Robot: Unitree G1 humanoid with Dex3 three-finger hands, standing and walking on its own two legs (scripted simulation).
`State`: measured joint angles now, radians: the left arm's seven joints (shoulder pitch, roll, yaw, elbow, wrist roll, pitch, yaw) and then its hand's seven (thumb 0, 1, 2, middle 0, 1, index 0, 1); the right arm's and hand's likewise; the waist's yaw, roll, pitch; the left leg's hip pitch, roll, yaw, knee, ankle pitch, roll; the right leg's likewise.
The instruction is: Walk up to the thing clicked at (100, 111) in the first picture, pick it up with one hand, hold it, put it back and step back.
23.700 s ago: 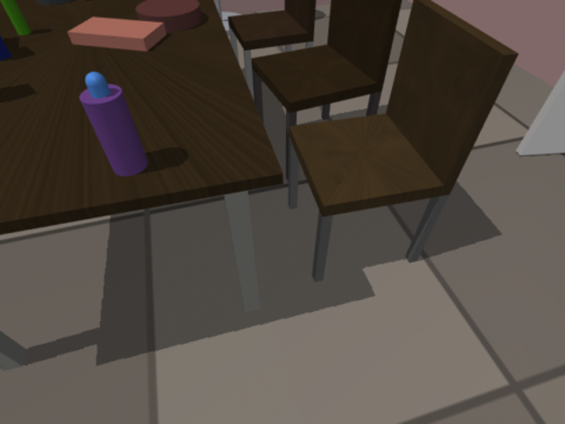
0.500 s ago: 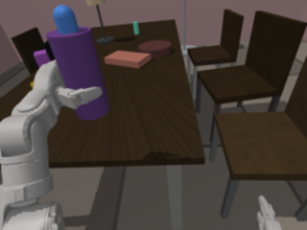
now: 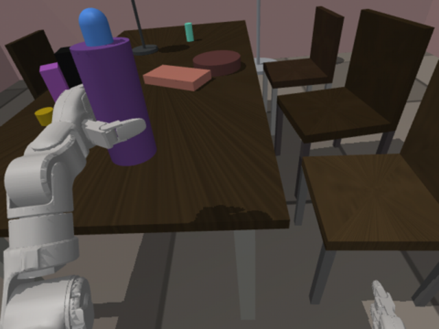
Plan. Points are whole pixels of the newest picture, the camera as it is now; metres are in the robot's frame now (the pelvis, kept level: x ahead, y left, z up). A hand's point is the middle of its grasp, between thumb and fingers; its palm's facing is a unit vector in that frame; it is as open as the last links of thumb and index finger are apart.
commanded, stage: crouch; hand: left
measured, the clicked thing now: (115, 92) +0.36 +0.16 +0.33
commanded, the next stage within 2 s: lower in 1.30 s
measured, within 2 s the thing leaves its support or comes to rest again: neither
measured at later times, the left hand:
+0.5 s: hand (129, 133) +0.44 +0.20 +0.21, palm faces +0.18 -0.98 -0.02, open 10.9 cm
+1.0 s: hand (136, 140) +0.47 +0.21 +0.17, palm faces +0.20 -0.98 +0.00, open 10.9 cm
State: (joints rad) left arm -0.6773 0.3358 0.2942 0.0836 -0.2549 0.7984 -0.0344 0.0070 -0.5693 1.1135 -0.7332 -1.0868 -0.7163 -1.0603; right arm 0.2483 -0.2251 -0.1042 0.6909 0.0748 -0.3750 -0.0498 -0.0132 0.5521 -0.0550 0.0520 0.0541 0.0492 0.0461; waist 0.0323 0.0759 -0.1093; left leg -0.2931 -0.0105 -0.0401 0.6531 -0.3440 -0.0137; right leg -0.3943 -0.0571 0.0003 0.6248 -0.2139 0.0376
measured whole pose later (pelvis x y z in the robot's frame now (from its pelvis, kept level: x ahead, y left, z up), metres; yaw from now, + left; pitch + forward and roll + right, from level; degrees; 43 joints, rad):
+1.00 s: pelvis +0.02 +0.00 +0.00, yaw -1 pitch +5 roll +0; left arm -0.73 0.40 0.34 0.77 -0.14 0.10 -0.04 0.01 -0.56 1.12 -0.72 -1.10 -0.70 -1.08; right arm 0.27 -0.23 -0.04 0.57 0.03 -0.31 -0.05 -0.01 0.54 -0.06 0.06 0.05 0.05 0.05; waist -0.06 0.03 -0.08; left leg -0.37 0.02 -0.03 0.65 -0.36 -0.02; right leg -0.46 -0.03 0.00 0.59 -0.21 0.03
